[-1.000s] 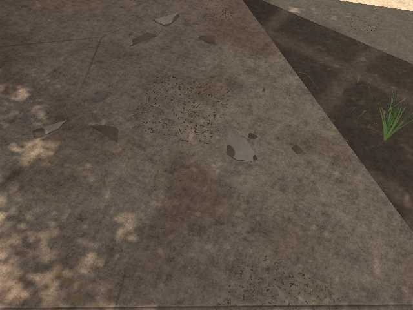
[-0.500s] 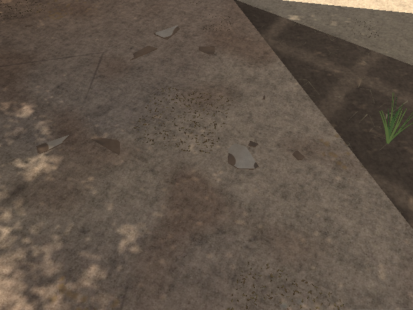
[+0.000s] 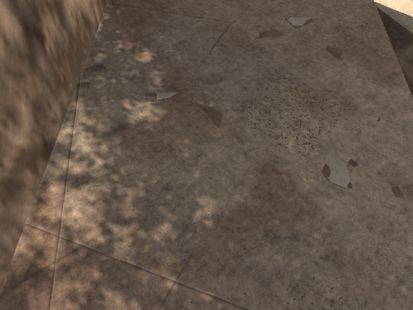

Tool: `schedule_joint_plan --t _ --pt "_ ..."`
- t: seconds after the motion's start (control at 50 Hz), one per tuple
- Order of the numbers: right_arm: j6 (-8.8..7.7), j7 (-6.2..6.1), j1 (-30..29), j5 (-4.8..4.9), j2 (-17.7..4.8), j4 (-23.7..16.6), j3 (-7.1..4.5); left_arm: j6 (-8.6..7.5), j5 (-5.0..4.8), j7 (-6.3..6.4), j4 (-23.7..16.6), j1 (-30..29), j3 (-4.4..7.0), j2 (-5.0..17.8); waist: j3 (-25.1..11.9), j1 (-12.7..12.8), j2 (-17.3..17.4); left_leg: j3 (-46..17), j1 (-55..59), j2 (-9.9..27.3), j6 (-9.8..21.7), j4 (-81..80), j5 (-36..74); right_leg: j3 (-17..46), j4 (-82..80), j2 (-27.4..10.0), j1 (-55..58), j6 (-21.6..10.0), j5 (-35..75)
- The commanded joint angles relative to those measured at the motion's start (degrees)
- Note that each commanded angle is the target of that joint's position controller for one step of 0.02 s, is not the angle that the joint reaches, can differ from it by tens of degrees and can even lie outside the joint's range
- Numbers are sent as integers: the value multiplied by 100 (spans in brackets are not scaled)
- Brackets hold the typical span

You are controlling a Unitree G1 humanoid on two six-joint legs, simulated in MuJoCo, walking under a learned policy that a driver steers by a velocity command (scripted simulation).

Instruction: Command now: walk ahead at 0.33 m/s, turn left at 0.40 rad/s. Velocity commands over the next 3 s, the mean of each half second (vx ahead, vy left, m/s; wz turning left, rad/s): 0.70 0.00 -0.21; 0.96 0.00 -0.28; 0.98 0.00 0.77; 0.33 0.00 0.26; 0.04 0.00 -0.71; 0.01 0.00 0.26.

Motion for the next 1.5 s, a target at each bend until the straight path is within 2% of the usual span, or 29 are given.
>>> schedule_joint_plan --t 0.02,0.14,0.16,0.24,0.38,0.42,0.44,0.46,0.5,0.52,0.6,0.74,0.8,0.84,0.86,0.88,0.9,0.96,1.04,1.1,1.2,1.24,1.26,1.28,1.3,1.32,1.36,1.44,1.5 --pt "-170 -54 310 -50 -896 -226 -202 -229 -33 -96 -432 -292 86 446 -400 -185 1136 -2007 1013 1525 755 -1520 -2255 17 -857 -190 -713 41 524" --pt "-371 16 413 -39 -1019 -163 -187 -565 -90 -188 -497 -457 23 360 -55 -347 1043 -1808 1030 1689 751 -1568 -1982 -90 -1958 -294 -775 -47 999" --pt "-285 205 781 -273 -1132 7 -229 -228 438 -374 -361 -341 -39 286 -187 -407 1081 -1548 984 1406 639 -1757 -2323 -510 -1876 -149 -601 -48 790" --pt "-327 268 750 -306 -982 10 -202 -56 154 -572 -563 -543 -61 335 145 -422 1035 -1121 872 1704 534 -1909 -2177 -378 -2024 -171 -571 -288 802" --pt "-444 123 425 -349 -1060 132 -242 -89 155 -596 -628 66 -88 444 70 83 708 110 1086 1949 291 -1381 -281 -824 -2566 -23 694 -1163 58" --pt "-417 94 360 -395 -890 74 -133 -188 238 -461 91 2353 143 919 -1079 1062 -323 1219 -278 1272 27 2131 2297 -249 -2944 202 3643 -1479 -849" --pt "-490 166 284 -399 -218 -329 89 -240 260 -394 89 2752 280 1674 -1210 930 -1934 1167 -2393 342 -317 4060 -765 2950 -4153 -1328 4681 -2058 -3140" --pt "-567 175 -174 -477 -384 -441 80 -244 136 -399 -101 2283 207 1414 -823 857 -1524 248 -3825 -68 -374 4881 -1432 4934 -5092 -1510 4739 -2237 -3244" --pt "-674 260 -396 -501 -799 -380 33 -216 115 -341 -112 2011 188 1159 -460 649 35 22 -3804 693 -355 4859 -527 3361 -4572 -1306 4150 -2059 -1804" --pt "-652 272 -305 -528 -747 -325 62 -224 85 -306 -90 1924 154 1058 -280 446 234 80 -3447 860 -426 4469 -405 2857 -4691 -1059 3596 -1936 -1404" --pt "-310 361 -533 -571 -570 -388 181 -376 16 -261 -5 1875 32 753 265 198 -72 481 -2985 920 -743 3621 -159 1960 -5164 -388 2464 -1916 -90" --pt "-407 439 -1981 -333 -232 -764 386 -538 -60 -167 590 2506 -46 630 345 679 -193 1135 -1946 466 -399 1027 1748 1205 -5415 -344 2815 -1412 4171" --pt "-414 327 -1309 -298 -590 -548 253 -589 21 -100 666 2245 20 1050 -292 181 -404 1165 -646 8 -95 706 1288 947 -4589 -600 3504 -1174 6781" --pt "-374 133 684 -169 -1036 75 41 -498 273 -67 703 1918 78 1184 -1210 -823 -522 1208 1093 -173 101 797 473 640 -2443 -689 3535 -1084 7747" --pt "-338 0 1998 -197 -1217 468 -90 -471 351 -26 688 1580 51 1054 -1579 -1466 -319 876 2370 267 299 953 -124 402 -693 -502 2714 -1063 7003" --pt "-323 -61 2528 -346 -1682 615 -262 -516 201 -66 456 1740 -117 356 -1990 -1277 1230 -1484 3595 1549 1062 851 -1901 53 2240 420 872 -799 2849" --pt "-287 71 1989 -279 -1566 669 -254 -634 104 -215 305 2078 -209 200 -2147 -604 2206 -4703 3953 2200 1655 -580 -2097 309 2907 1077 -649 -735 -797" --pt "-362 209 1115 -203 -583 718 -126 -682 373 -250 3 671 -322 408 -383 -298 -84 -3200 1664 1647 1420 -982 -1556 448 1937 24 -899 -801 21" --pt "-520 140 1163 -151 -662 1018 -96 -437 542 -313 -522 238 -501 158 387 315 349 -2326 -40 1120 1372 -1497 -833 253 432 -410 -715 -372 -448" --pt "-572 149 874 -145 -839 862 -210 -470 343 -454 -969 -767 -652 57 631 178 385 -1611 -1382 654 1072 -2070 -409 -209 -1650 -378 629 -168 1090" --pt "-552 226 1423 -15 -1101 995 -351 -479 251 -349 -993 -953 -532 292 76 -174 341 -1597 5 778 572 -1307 1952 -353 -2828 -31 1592 -249 1946" --pt "-507 204 1494 -76 -1304 1060 -397 -531 275 -207 -702 95 -346 587 -759 346 216 -1326 401 551 314 611 3479 -461 -3030 235 2830 -373 1008" --pt "-542 224 1316 -87 -1264 1010 -396 -567 319 -95 -511 1100 -208 843 -1286 886 234 -1211 -373 325 195 2068 2929 -97 -2838 -247 4139 -492 554" --pt "-612 184 1119 -121 -502 795 -211 -571 464 35 -356 2408 -26 1319 -2131 1273 -596 -788 -1299 22 208 4058 -73 1556 -2983 -1849 5375 -674 -1552" --pt "-569 166 1650 152 -87 405 -51 -487 488 -1 -352 2030 69 1709 -2749 646 -2209 -179 -2595 -229 95 5496 -1754 4673 -4340 -3058 5749 -1228 -2776" --pt "-438 111 1083 -25 -509 553 -88 -441 410 -20 -428 1453 23 1079 -1673 634 -1046 -52 -3190 345 149 5740 -1092 4177 -4510 -2641 4922 -1220 -3129" --pt "-331 244 403 -150 -503 524 -119 -466 408 -79 -314 1081 -134 386 -580 545 -134 87 -3052 712 76 5233 -506 2113 -4427 -2068 3686 -1052 -833" --pt "-27 466 -248 -270 -42 149 -28 -623 161 -160 291 1504 -249 -106 -90 228 -351 265 -3177 980 52 5009 -427 131 -4612 -1501 3123 -671 1550" --pt "-36 538 -817 -299 39 -363 93 -716 114 -160 297 1016 -226 23 348 -126 -416 649 -2944 877 -29 3712 242 -959 -4729 -1412 2536 -661 3966"
Next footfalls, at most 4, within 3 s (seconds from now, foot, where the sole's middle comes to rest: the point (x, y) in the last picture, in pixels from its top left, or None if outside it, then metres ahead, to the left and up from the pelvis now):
0.42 right None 0.25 -0.17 -0.78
0.86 left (246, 227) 0.74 -0.18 -0.78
1.26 right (317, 161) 1.05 -0.51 -0.78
1.66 left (254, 95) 1.43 -0.27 -0.78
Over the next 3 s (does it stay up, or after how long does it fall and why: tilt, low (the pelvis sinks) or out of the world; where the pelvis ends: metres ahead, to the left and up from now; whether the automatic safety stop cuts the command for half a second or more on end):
stays up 1.50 -0.38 -0.01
